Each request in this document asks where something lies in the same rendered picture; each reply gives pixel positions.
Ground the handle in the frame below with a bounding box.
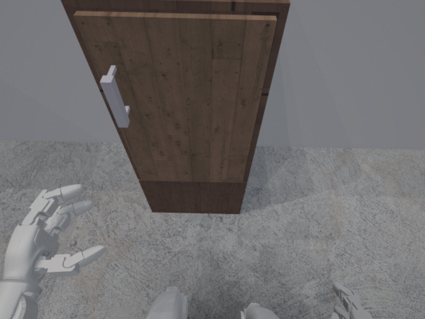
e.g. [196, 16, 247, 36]
[100, 65, 130, 128]

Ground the right robot hand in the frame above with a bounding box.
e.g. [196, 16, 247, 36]
[331, 282, 373, 319]

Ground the cupboard door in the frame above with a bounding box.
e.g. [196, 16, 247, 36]
[73, 11, 277, 183]

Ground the left robot forearm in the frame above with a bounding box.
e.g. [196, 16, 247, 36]
[0, 280, 42, 319]

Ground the robot left thigh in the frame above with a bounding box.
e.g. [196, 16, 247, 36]
[144, 291, 188, 319]

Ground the left robot shin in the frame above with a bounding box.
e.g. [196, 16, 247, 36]
[166, 286, 179, 292]

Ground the left robot hand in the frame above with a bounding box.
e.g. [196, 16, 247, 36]
[3, 184, 107, 284]

